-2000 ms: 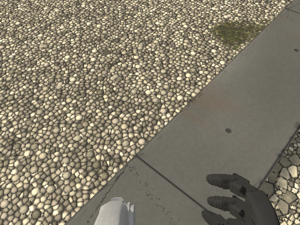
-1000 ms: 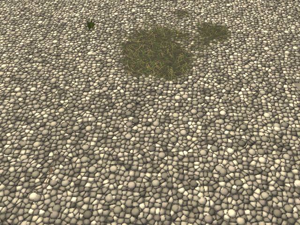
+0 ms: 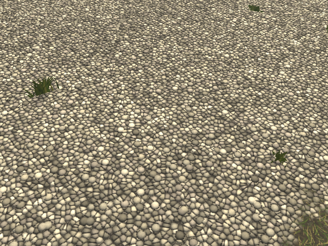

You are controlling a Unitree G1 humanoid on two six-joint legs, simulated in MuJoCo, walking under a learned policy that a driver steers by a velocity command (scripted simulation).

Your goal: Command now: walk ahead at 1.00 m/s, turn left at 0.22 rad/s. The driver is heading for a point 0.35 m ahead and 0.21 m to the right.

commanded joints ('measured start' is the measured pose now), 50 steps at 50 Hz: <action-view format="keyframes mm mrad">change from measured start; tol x32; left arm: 1 8 46 6 -52 26 20 -3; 10 -336 55 2 -165 -5 -15 -62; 16 287 228 58 -7 63 -8 -57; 50 58 65 4 220 41 128 32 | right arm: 1 -80 -88 -13 -65 8 -40 -15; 16 281 21 46 68 2 12 -40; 20 -130 -157 10 -35 20 -6 -50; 50 -298 -94 9 63 -1 45 -58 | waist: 1 60 30 85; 11 -41 91 91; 17 194 -119 -702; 21 44 62 -133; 50 51 61 -156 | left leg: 1 -89 258 -299 -320 28 153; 9 115 261 -90 -396 280 67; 14 319 283 -41 289 1228 -57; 16 -383 -24 -171 1175 -330 -182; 17 -368 20 -309 1189 -281 -138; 35 -4 187 -111 -17 416 -105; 37 118 391 -307 0 703 53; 42 -82 257 -249 -59 113 -29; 50 54 229 -191 37 484 -6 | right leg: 1 -165 -66 -5 -114 112 48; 6 24 28 -106 -594 602 62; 12 16 194 -188 -770 417 -41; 14 381 178 -149 -779 473 -90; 16 1213 -345 666 -671 765 -417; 24 255 -80 84 -963 946 -247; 37 187 140 -70 -665 -140 27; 50 320 97 -55 -791 67 67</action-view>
